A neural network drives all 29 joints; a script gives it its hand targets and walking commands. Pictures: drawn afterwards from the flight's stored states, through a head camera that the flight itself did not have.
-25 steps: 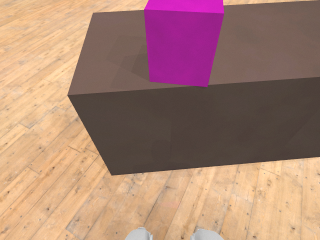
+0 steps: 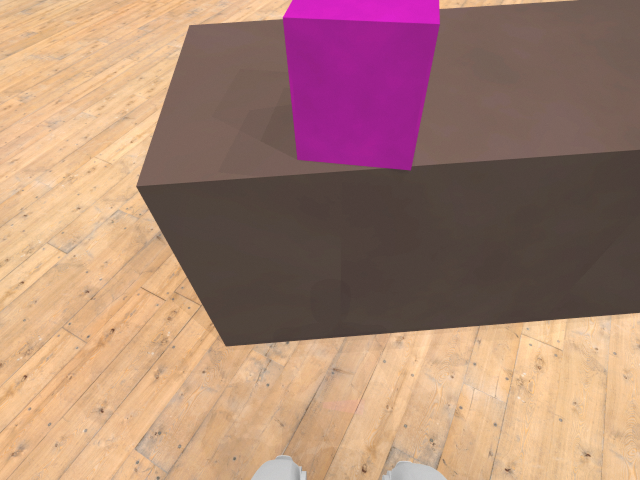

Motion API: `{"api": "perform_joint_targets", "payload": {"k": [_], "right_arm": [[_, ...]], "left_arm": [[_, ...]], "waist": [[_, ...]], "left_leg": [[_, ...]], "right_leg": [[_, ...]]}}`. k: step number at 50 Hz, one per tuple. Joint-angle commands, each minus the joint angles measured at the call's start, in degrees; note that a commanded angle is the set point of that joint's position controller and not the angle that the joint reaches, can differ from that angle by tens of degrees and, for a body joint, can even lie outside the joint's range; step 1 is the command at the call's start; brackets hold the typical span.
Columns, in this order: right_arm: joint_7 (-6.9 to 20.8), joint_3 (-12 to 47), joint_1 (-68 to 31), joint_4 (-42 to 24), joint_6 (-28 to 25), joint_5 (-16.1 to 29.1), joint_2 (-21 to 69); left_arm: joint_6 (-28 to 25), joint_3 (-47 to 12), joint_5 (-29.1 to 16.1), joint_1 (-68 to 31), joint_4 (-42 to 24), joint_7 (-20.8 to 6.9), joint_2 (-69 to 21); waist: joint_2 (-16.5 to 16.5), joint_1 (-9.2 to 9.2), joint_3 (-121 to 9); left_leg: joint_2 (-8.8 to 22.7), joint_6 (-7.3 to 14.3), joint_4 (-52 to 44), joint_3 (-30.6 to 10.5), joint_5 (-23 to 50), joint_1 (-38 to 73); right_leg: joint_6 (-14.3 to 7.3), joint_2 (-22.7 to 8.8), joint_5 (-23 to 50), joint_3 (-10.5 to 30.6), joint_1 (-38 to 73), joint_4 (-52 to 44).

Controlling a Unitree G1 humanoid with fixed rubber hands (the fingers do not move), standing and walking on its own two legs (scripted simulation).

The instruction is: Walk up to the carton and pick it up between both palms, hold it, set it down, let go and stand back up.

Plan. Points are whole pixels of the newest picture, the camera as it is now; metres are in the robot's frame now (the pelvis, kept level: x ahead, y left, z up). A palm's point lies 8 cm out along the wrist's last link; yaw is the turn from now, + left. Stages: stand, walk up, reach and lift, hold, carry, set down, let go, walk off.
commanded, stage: walk up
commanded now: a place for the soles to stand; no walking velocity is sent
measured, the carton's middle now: (362, 72) +0.74 -0.06 +0.12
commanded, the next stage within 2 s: none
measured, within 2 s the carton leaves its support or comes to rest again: neither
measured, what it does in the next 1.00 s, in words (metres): stands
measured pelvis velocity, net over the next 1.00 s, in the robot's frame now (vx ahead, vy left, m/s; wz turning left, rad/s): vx -0.02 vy -0.01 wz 0.02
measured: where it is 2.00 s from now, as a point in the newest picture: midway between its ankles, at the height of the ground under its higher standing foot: outside the picture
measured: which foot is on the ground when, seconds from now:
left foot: down 0.00-1.00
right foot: down 0.00-1.00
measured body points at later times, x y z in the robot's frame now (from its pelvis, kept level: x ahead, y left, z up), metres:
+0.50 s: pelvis -0.02 +0.00 +0.00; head +0.01 +0.01 +0.45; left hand +0.07 +0.31 -0.13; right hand +0.03 -0.31 -0.12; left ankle +0.03 +0.13 -0.69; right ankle +0.02 -0.11 -0.68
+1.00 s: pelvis -0.02 -0.01 +0.00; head +0.01 +0.00 +0.45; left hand +0.07 +0.30 -0.12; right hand +0.03 -0.31 -0.12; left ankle +0.02 +0.13 -0.68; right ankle +0.01 -0.11 -0.68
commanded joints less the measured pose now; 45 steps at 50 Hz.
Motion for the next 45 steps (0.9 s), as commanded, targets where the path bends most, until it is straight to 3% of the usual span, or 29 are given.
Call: {"api": "perform_joint_targets", "payload": {"k": [1, 2, 3, 4, 7, 9, 10, 11, 12, 13, 19, 21, 22, 23, 24, 25, 27, 30, 31, 32, 33, 34, 35, 40, 41, 42, 43, 44, 45], "right_arm": [[-1.7, -6.5, 10.1, 0.6, -3.2, -1.4, -18.1], [-1.5, -6.8, 8.7, -0.7, -3.3, -1.6, -21.2], [-1.7, -6.8, 8.1, -0.9, -3.1, -1.2, -22.2], [-2.0, -7.0, 6.2, -1.0, -3.0, -1.3, -22.5], [-2.3, -6.0, 1.0, -2.1, -2.5, -1.6, -20.6], [-2.0, -5.3, -2.3, -3.0, -2.2, -1.1, -18.6], [-1.7, -4.7, -4.0, -3.8, -2.1, -0.7, -16.6], [-1.7, -4.3, -6.0, -4.1, -1.6, -0.2, -14.1], [-1.9, -4.2, -6.1, -3.8, -1.1, -0.3, -13.7], [-2.1, -4.9, -5.6, -3.0, -0.9, -0.4, -16.2], [-0.9, -5.5, 2.1, -1.1, -1.3, -0.4, -16.6], [-0.9, -5.6, 5.1, 0.2, -1.9, -0.5, -15.8], [-1.1, -5.8, 8.3, 1.2, -2.5, -0.8, -15.8], [-1.3, -6.4, 10.0, 1.4, -3.1, -1.4, -18.2], [-1.3, -6.7, 8.3, 0.1, -3.2, -1.8, -22.1], [-1.4, -6.8, 7.1, -0.7, -3.0, -1.4, -23.3], [-2.0, -6.2, 2.7, -1.6, -2.8, -1.5, -22.4], [-1.8, -5.5, -2.6, -2.5, -2.3, -1.3, -20.3], [-1.5, -5.0, -4.2, -3.1, -2.1, -1.1, -19.1], [-1.3, -4.4, -5.3, -3.5, -2.0, -0.7, -16.9], [-1.4, -4.0, -5.7, -3.5, -1.7, -0.2, -14.8], [-1.6, -4.3, -5.5, -3.5, -1.2, -0.1, -14.9], [-1.7, -4.9, -4.9, -2.5, -1.0, -0.3, -16.8], [-0.8, -5.4, 2.4, -0.5, -2.0, -0.3, -16.6], [-0.8, -5.5, 4.3, -0.3, -2.3, -0.3, -16.0], [-0.8, -5.4, 7.3, 0.8, -2.7, -0.7, -15.4], [-1.1, -6.0, 8.9, 1.0, -3.3, -1.1, -17.4], [-1.1, -6.5, 7.0, -0.1, -3.6, -1.7, -20.5], [-1.2, -6.6, 6.5, -0.6, -3.2, -1.3, -22.9]], "left_arm": [[-1.4, 2.6, 1.0, -7.1, -7.9, 0.7, 15.4], [-0.6, 2.5, 0.8, -6.0, -7.4, 0.8, 14.3], [0.0, 3.0, 1.0, -7.1, -7.4, 1.0, 15.6], [0.3, 3.0, 1.2, -7.0, -7.1, 0.7, 15.8], [-0.4, 2.8, 0.9, -2.5, -4.5, 0.1, 14.5], [-0.9, 3.1, 1.1, 1.8, -1.9, 0.0, 14.2], [-1.4, 3.7, 1.4, 3.6, -1.9, 0.2, 15.8], [-1.8, 4.4, 1.9, 4.9, -1.4, 0.4, 18.5], [-2.1, 4.5, 2.0, 1.9, -2.8, 0.5, 20.3], [-2.1, 4.7, 2.0, -0.4, -3.6, 0.4, 21.2], [-2.2, 4.1, 2.1, -2.4, -5.8, 0.5, 19.9], [-1.6, 3.6, 1.8, -4.9, -6.5, 0.2, 19.4], [-1.3, 2.7, 1.3, -7.1, -7.0, 0.0, 17.6], [-0.7, 2.0, 1.2, -7.2, -7.7, 0.0, 15.1], [-0.2, 1.8, 1.1, -6.8, -7.6, 0.1, 13.8], [0.2, 2.4, 1.3, -7.1, -7.5, 0.4, 15.8], [0.1, 2.5, 1.3, -5.8, -6.3, 0.0, 16.6], [-0.6, 2.9, 1.0, 0.1, -3.0, -0.2, 15.6], [-0.8, 3.0, 1.1, 1.8, -2.1, -0.2, 15.7], [-1.2, 3.6, 1.5, 2.7, -2.1, 0.0, 17.4], [-1.6, 4.0, 1.8, 3.7, -2.2, 0.1, 19.3], [-2.0, 4.3, 1.7, 2.0, -3.1, 0.1, 21.2], [-2.1, 4.4, 1.8, -0.1, -3.6, 0.1, 22.1], [-2.2, 3.7, 1.7, -3.0, -5.6, 0.4, 20.5], [-1.9, 3.7, 1.6, -4.1, -6.1, 0.3, 20.3], [-1.6, 3.1, 1.2, -5.6, -6.6, 0.0, 18.8], [-1.1, 2.4, 1.1, -6.9, -7.6, -0.1, 16.3], [-0.5, 2.1, 0.9, -6.5, -7.3, -0.1, 14.2], [0.0, 2.3, 1.1, -6.9, -7.3, 0.2, 15.5]], "waist": [[3.7, -4.01, -14.7], [9.7, -3.32, -13.3], [9.0, -3.47, -12.8], [6.5, -2.85, -11.7], [7.4, 0.2, -10.0], [4.3, 2.82, -12.7], [-0.3, 4.42, -13.5], [-9.9, 5.67, -12.7], [-11.1, 4.33, -8.6], [-8.2, 3.39, -7.5], [-8.2, 0.83, -8.6], [-8.1, -1.36, -9.7], [-6.3, -3.31, -11.0], [3.8, -3.77, -12.2], [11.7, -3.24, -11.4], [9.8, -3.09, -10.4], [5.0, -1.4, -8.8], [6.6, 2.34, -9.2], [4.0, 3.54, -10.1], [-0.8, 4.76, -11.0], [-9.8, 5.33, -10.0], [-11.3, 4.57, -9.1], [-8.2, 3.32, -7.9], [-8.0, 0.31, -9.5], [-8.1, -0.65, -10.5], [-6.5, -2.45, -11.4], [0.3, -3.05, -12.6], [8.3, -2.28, -11.5], [9.1, -2.76, -11.1]], "left_leg": [[7.7, 7.4, -23.1, -13.8, 16.9, 16.2], [15.5, 14.1, -27.5, -31.9, 20.1, 14.4], [18.2, 17.5, -29.6, -38.4, 15.7, 14.5], [17.9, 18.0, -30.0, -38.8, 10.7, 14.0], [14.4, 14.7, -25.7, -30.5, 14.2, 8.5], [11.1, 11.9, -21.2, -25.1, 15.6, 1.0], [7.5, 8.6, -14.4, -18.7, 16.7, -5.8], [0.5, 4.6, -2.5, -5.3, 11.5, -13.5], [-1.9, 2.9, 2.3, 0.7, -5.1, -17.0], [-0.3, 3.1, 5.6, -1.0, -8.0, -14.9], [2.5, 3.0, 2.2, 2.1, -3.7, -5.6], [2.0, 3.4, -7.9, 3.8, 2.6, 3.7], [1.6, 4.2, -15.4, 1.5, 7.7, 11.4], [7.1, 6.4, -24.5, -13.6, 10.8, 15.1], [15.3, 13.1, -30.1, -33.2, 12.6, 13.8], [18.5, 16.9, -32.1, -41.4, 9.5, 13.5], [16.6, 16.2, -29.5, -38.0, 8.1, 12.0], [12.8, 12.9, -25.0, -28.7, 14.1, 3.7], [10.7, 11.1, -21.9, -24.6, 13.9, -1.5], [6.8, 7.4, -15.6, -16.8, 12.7, -8.4], [0.7, 4.2, -5.3, -5.2, 10.8, -13.6], [-1.8, 2.8, 0.5, 1.4, -4.3, -15.6], [-0.1, 3.0, 4.1, -0.3, -7.9, -12.2], [1.8, 3.1, -1.0, 2.4, -2.5, -3.2], [1.8, 3.5, -6.7, 3.2, 0.8, 1.6], [1.6, 4.1, -13.9, 2.2, 8.7, 9.4], [5.1, 5.7, -21.0, -8.3, 14.9, 13.7], [12.6, 10.9, -27.0, -26.2, 14.9, 12.6], [17.2, 16.2, -29.7, -37.3, 15.1, 12.5]], "right_leg": [[-1.6, -7.4, 20.1, 8.0, -3.3, -2.9], [0.9, -0.5, 2.8, 4.8, -7.4, 4.8], [0.8, 0.2, -12.8, 7.0, -9.4, 7.7], [0.7, -0.4, -12.9, 8.4, -9.9, 9.3], [-0.9, -2.0, -7.4, 8.0, -5.4, 0.3], [-1.9, -2.6, 0.9, 8.6, 6.7, -9.8], [-3.1, -6.7, 3.8, 14.9, 13.4, -16.4], [-4.5, -12.5, -0.6, 24.8, 18.3, -26.4], [-6.4, -20.8, -2.0, 33.9, 15.4, -33.1], [-8.3, -22.8, -2.5, 34.7, 12.4, -33.1], [-7.8, -19.7, 10.3, 26.3, 9.8, -26.5], [-7.3, -16.8, 11.5, 20.5, 5.0, -21.9], [-6.0, -14.1, 12.4, 16.0, -0.1, -16.9], [-2.2, -7.1, 11.2, 8.9, -5.7, -4.7], [0.4, -0.2, -2.1, 4.8, -10.2, 4.2], [0.4, 0.1, -13.5, 7.8, -11.4, 6.5], [0.1, -1.2, -11.9, 9.3, -9.9, 5.1], [-1.2, -1.6, -1.7, 7.7, 1.2, -6.0], [-1.9, -2.8, 1.3, 9.6, 7.7, -11.4], [-3.5, -6.9, 1.6, 15.5, 14.3, -18.2], [-5.1, -12.5, -1.6, 25.0, 17.8, -27.4], [-6.7, -20.1, -3.1, 33.2, 16.7, -33.4], [-9.2, -22.5, -3.4, 34.4, 12.4, -33.1], [-8.9, -19.4, 17.0, 25.8, 10.0, -24.3], [-8.3, -17.6, 17.4, 21.3, 8.3, -21.1], [-6.5, -15.0, 16.0, 17.2, 2.5, -17.5], [-3.2, -9.3, 14.1, 11.7, -2.6, -9.4], [0.1, -2.1, 6.9, 5.0, -6.4, 1.2], [0.2, 0.4, -8.9, 6.7, -8.6, 2.5]]}}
